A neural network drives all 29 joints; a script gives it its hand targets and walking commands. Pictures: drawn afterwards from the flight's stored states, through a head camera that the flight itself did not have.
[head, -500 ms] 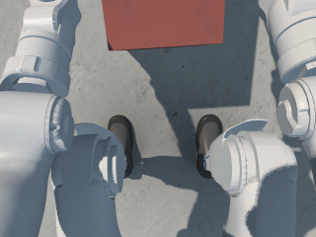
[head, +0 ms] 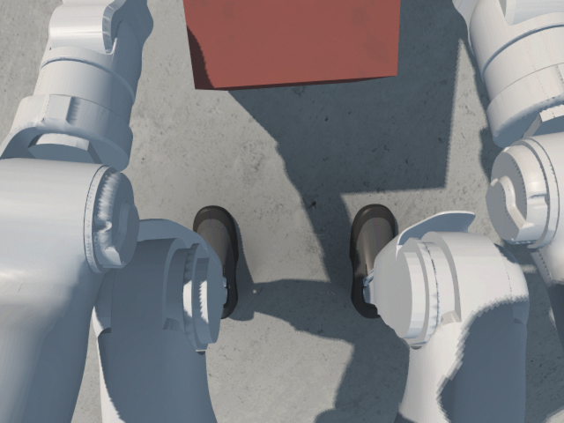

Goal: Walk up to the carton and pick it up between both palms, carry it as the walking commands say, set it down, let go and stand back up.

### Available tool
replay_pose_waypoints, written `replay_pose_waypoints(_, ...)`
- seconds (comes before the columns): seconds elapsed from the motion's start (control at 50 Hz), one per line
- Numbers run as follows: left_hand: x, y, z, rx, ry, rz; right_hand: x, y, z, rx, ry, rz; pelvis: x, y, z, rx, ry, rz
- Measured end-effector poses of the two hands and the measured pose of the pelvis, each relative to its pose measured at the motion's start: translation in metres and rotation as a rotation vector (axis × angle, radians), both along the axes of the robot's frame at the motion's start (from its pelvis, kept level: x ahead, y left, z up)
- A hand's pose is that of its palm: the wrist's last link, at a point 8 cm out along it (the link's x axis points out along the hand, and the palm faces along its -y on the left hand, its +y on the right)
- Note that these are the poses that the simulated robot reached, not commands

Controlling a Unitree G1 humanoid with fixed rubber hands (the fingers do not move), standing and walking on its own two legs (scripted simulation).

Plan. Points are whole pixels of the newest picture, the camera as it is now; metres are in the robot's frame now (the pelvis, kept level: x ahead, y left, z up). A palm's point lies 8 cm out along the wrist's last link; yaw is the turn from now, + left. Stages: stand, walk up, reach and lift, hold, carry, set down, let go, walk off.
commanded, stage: reach and lift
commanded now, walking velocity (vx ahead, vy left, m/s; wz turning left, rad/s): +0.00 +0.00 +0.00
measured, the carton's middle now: out of the picture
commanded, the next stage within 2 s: none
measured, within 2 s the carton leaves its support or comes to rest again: leaves its support in 1.08 s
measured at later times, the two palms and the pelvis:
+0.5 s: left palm out of the picture +0.57 +0.15 -0.19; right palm out of the picture +0.57 -0.14 -0.19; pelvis +0.01 +0.00 -0.01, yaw +0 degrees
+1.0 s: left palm out of the picture +0.56 +0.15 -0.19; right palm out of the picture +0.57 -0.14 -0.19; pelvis +0.01 +0.00 -0.01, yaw +0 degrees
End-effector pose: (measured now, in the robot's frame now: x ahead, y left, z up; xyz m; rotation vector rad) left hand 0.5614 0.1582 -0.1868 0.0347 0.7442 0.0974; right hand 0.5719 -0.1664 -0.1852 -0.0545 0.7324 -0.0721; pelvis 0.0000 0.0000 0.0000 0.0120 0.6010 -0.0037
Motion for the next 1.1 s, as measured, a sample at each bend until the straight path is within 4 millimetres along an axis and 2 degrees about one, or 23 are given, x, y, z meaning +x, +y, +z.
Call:
replay_pose_waypoints(0.08, -0.001, -0.009, -0.003, -0.008, 0.000, -0.016, 0.000, 0.008, -0.003, 0.006, 0.001, 0.018, 0.000, -0.001, 0.000, 0.000, -0.008, -0.001)
replay_pose_waypoints(0.2, 0.000, -0.009, -0.003, 0.006, 0.000, -0.017, 0.000, 0.025, -0.007, 0.023, 0.000, 0.043, 0.001, -0.001, 0.001, 0.002, -0.005, 0.003)
replay_pose_waypoints(0.34, 0.001, -0.009, -0.003, 0.005, 0.004, -0.023, 0.001, 0.025, -0.006, 0.016, 0.003, 0.045, 0.002, -0.001, 0.001, 0.002, -0.004, 0.004)
replay_pose_waypoints(0.66, 0.006, -0.006, -0.002, -0.023, 0.047, -0.068, 0.004, 0.023, -0.006, 0.044, 0.028, 0.077, 0.009, -0.001, -0.012, 0.003, -0.021, 0.005)
replay_pose_waypoints(0.94, 0.004, -0.008, -0.002, -0.021, 0.054, -0.046, 0.001, 0.023, -0.005, 0.044, 0.038, 0.063, 0.010, 0.000, -0.010, 0.000, -0.010, 0.005)
replay_pose_waypoints(1.1, 0.001, -0.016, 0.008, -0.007, 0.056, -0.028, -0.006, 0.020, 0.006, 0.015, 0.043, 0.036, 0.008, 0.001, -0.006, -0.007, 0.000, 0.001)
